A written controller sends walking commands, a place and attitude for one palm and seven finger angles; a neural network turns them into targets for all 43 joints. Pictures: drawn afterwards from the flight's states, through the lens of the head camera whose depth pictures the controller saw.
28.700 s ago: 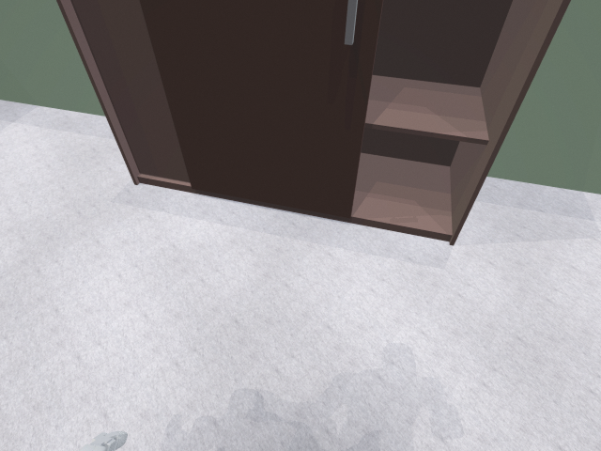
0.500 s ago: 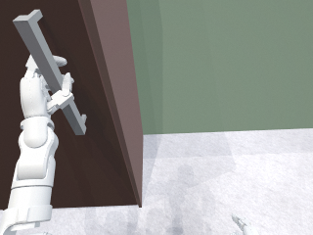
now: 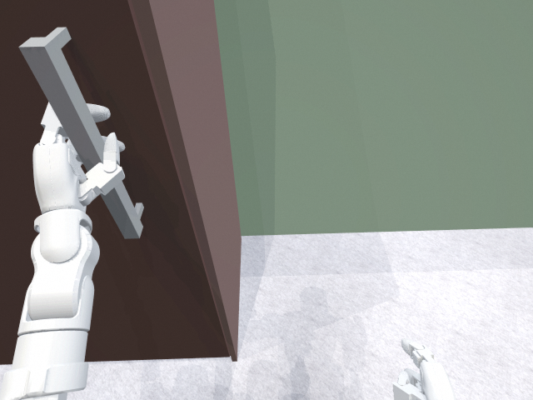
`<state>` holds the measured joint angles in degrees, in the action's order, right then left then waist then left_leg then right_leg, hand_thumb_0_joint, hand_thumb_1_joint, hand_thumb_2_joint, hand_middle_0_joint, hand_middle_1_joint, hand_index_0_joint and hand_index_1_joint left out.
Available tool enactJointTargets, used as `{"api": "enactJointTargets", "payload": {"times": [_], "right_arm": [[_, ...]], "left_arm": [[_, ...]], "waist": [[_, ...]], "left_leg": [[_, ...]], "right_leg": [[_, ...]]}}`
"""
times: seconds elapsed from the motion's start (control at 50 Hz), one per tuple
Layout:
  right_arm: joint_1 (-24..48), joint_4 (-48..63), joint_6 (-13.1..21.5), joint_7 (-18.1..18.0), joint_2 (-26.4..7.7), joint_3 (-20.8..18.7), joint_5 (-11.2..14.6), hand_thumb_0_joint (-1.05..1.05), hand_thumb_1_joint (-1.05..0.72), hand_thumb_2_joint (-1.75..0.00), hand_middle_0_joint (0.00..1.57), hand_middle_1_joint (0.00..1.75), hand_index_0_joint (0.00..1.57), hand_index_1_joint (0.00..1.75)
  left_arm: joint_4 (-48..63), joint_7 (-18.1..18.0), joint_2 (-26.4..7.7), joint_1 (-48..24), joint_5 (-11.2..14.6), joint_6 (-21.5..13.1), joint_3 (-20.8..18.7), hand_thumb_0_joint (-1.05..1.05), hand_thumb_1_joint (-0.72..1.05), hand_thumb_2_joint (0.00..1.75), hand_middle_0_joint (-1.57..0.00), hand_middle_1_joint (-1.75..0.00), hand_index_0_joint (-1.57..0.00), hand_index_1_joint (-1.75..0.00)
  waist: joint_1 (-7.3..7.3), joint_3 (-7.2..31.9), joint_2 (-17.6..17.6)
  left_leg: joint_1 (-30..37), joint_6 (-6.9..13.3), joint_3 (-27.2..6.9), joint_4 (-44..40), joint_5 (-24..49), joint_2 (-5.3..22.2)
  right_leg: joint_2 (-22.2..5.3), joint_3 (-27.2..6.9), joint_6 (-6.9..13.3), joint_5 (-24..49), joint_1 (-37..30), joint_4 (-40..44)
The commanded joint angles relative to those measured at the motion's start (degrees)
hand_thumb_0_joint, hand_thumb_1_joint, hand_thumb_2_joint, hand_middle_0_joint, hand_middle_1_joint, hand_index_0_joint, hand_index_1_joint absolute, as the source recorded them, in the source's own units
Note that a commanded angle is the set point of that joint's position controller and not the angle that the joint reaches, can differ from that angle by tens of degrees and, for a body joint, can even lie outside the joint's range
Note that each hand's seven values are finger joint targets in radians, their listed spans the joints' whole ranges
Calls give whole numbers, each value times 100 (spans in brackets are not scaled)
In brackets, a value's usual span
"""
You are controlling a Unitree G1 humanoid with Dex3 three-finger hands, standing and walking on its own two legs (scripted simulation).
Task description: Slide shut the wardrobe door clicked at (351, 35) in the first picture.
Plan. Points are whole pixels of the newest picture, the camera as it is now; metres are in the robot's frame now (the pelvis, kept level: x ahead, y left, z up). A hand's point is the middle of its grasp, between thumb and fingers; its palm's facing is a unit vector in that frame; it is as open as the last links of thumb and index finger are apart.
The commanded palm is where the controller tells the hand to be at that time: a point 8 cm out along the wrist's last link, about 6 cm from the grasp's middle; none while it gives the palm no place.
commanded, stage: stop walking and hold the door there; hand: left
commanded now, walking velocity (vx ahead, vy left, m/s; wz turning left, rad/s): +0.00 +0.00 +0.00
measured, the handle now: (103, 151) +0.37 +0.25 +0.21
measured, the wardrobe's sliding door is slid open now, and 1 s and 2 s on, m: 0.00 0.01 0.01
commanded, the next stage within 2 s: loosen the grip on the handle in 0.18 s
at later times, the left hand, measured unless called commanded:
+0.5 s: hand (92, 164) +0.33 +0.24 +0.22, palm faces +0.44 -0.89 -0.09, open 9.3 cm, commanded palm +0.29 +0.26 +0.21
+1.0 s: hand (92, 166) +0.33 +0.25 +0.22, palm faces +0.41 -0.90 -0.13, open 14.7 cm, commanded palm +0.30 +0.29 +0.21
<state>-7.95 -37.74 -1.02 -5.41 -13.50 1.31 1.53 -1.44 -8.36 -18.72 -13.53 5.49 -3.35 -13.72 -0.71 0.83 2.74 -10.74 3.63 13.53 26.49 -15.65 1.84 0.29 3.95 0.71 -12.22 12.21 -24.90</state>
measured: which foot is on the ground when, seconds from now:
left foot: down 0.00-1.00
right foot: down 0.00-1.00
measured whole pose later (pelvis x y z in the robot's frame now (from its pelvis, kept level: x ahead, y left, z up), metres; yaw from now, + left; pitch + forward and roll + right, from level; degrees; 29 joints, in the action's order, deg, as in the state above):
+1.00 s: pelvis -0.01 -0.03 -0.01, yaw +3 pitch +2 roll -1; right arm -14.4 -42.2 7.3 -3.2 -15.6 -0.4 2.4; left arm -17.1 -0.4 -22.6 -24.5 6.8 -12.7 -19.0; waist -2.0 1.5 1.6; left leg -19.7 2.7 4.0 33.1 -16.0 -0.2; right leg 2.4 4.7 3.2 -14.2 19.0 -30.5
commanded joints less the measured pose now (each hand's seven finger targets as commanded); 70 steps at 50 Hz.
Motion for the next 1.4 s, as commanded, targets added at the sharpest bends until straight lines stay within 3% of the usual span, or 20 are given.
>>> {"api": "enactJointTargets", "payload": {"times": [0.0,0.24,0.26,0.28,0.3,0.32,0.34,0.36,0.38,0.42,0.52,0.64,0.66,0.7,0.78,0.92,0.98,1.04,1.18,1.38], "right_arm": [[587,873,213,-87,-754,-249,21,0,-90,-90,20,30,20,30],[559,861,158,-104,-792,-261,36,0,-90,-90,20,30,20,30],[-130,647,534,119,-588,-462,-123,0,-90,-90,20,30,20,30],[219,638,848,159,-1224,-809,-370,0,-90,-90,20,30,20,30],[-373,372,891,211,-818,-605,14,0,-90,-90,20,30,20,30],[-446,520,913,285,-780,-570,161,0,-90,-90,20,30,20,30],[-319,571,956,259,-928,-621,103,0,-90,-90,20,30,20,30],[-167,527,1007,222,-909,-568,28,0,-90,-90,20,30,20,30],[-214,406,1000,243,-838,-512,1,0,-90,-90,20,30,20,30],[-100,531,1072,368,-730,-371,85,0,-90,-90,20,30,20,30],[-106,623,1180,367,-778,-301,117,0,-90,-90,20,30,20,30],[-79,407,1255,288,-769,-296,157,0,-90,-90,20,30,20,30],[-100,386,1216,288,-821,-363,147,0,-90,-90,20,30,20,30],[-47,423,1166,301,-754,-337,150,0,-90,-90,20,30,20,30],[30,411,1148,279,-778,-386,156,0,-90,-90,20,30,20,30],[-10,553,1197,190,-845,-348,108,0,-90,-90,20,30,20,30],[-277,468,1114,94,-939,-316,85,0,-90,-90,20,30,20,30],[-327,578,1090,54,-847,-286,93,0,-90,-90,20,30,20,30],[-273,736,981,27,-791,-204,85,0,-90,-90,20,30,20,30],[-294,679,1061,-72,-802,-178,57,0,-90,-90,20,30,20,30]], "left_arm": [[1244,14,-1175,-1463,-80,-425,-282,0,90,90,-45,-140,-45,-140],[970,-9,-1367,-1164,-74,-401,-513,0,90,90,-45,-140,-45,-140],[1243,94,-5180,-7128,-1081,-566,-2999,0,90,90,-45,-140,-45,-140],[-322,329,-4164,-7589,-687,6,-2304,0,78,84,-45,-140,-45,-140],[-1544,483,-1872,-5295,-582,226,-941,0,66,78,-45,-140,-45,-140],[-1195,788,-648,-3657,-184,189,-494,0,54,73,-45,-140,-45,-140],[-93,883,-1132,-3252,333,-4,-1093,0,42,67,-45,-140,-45,-140],[206,854,-1561,-3655,388,-114,-1292,0,30,61,-45,-140,-45,-140],[-156,763,-1555,-3661,270,-203,-1238,0,17,55,-45,-140,-45,-140],[-378,612,-518,-3557,-3,-438,-17,0,-7,43,-45,-140,-45,-140],[-690,178,-1209,-4138,-540,-1049,-49,0,-55,20,-41,-135,-41,-135],[-1432,495,-1612,-4884,-508,-1490,-24,0,-55,20,-33,-125,-33,-125],[-1442,493,-2476,-4593,-502,-1503,-831,0,-55,20,-32,-123,-32,-123],[-1427,567,-2266,-4611,-473,-1473,-617,0,-55,20,-29,-120,-29,-120],[-1417,690,-2188,-3860,39,-1380,-1010,0,-55,20,-25,-115,-25,-115],[-447,588,-1777,-3243,149,-1074,-793,0,-55,20,-25,-115,-25,-115],[-606,600,-2343,-3178,96,-824,-1339,0,-55,20,-25,-115,-25,-115],[-340,746,-1966,-2938,171,-597,-1163,0,-55,20,-25,-115,-25,-115],[-31,839,-1990,-2508,306,-275,-1444,0,-55,20,-25,-115,-25,-115],[111,1056,-1962,-3524,62,-701,-953,0,-55,20,-25,-115,-25,-115]], "waist": [[39,1439,-152],[23,1310,-188],[-45,-629,-2024],[220,1048,771],[187,1436,-352],[-45,2043,33],[-213,2709,522],[-301,2954,965],[-245,2744,775],[-17,1648,306],[96,1202,-728],[196,761,-422],[-17,1023,-179],[17,1154,262],[-85,1198,-65],[-105,1398,-275],[-107,1535,-348],[-131,1720,-55],[-269,1602,-86],[73,1373,242]], "left_leg": [[882,-294,-1222,-273,2029,807],[687,-253,-1188,-361,1563,719],[-161,-66,-511,17,1360,791],[1,-543,-1307,-55,2990,219],[601,-985,-1239,-109,4289,287],[1326,-985,-1290,-19,5152,353],[1955,-952,-1397,10,4773,363],[1922,-912,-1288,27,3857,189],[1520,-888,-1275,-70,2864,142],[712,-483,-1241,-263,1071,107],[-112,-159,-1290,-408,-591,65],[-786,-177,-1160,110,-601,-105],[-937,-192,-1162,210,-519,-111],[-1034,-208,-1196,259,-486,-166],[-1266,-285,-1299,435,-366,-110],[-726,-170,-1316,283,564,-72],[-512,-121,-1305,194,1164,-83],[42,-200,-1338,181,1923,-69],[171,-377,-1445,163,2293,-33],[408,-428,-1717,28,1306,37]], "right_leg": [[-564,-789,22,1921,-190,183],[-570,-831,8,1702,-193,336],[-290,-660,-510,1511,1189,913],[-277,-297,399,2386,23,-172],[-1,115,364,1937,81,-285],[114,76,238,1972,222,-240],[59,-28,140,1444,216,-195],[22,-147,167,1231,127,-74],[12,-115,173,1009,76,13],[-19,-151,135,341,434,158],[-168,-504,50,-1049,479,447],[-370,-1144,33,-2135,497,767],[-418,-1306,64,-2276,197,771],[-458,-1349,101,-2137,111,663],[-617,-1643,51,-2051,-135,683],[-402,-1077,61,-259,-36,192],[-193,-648,43,880,-81,-112],[-68,-378,80,1532,35,-279],[22,-239,109,1466,160,-313],[56,-274,139,398,774,-186]]}}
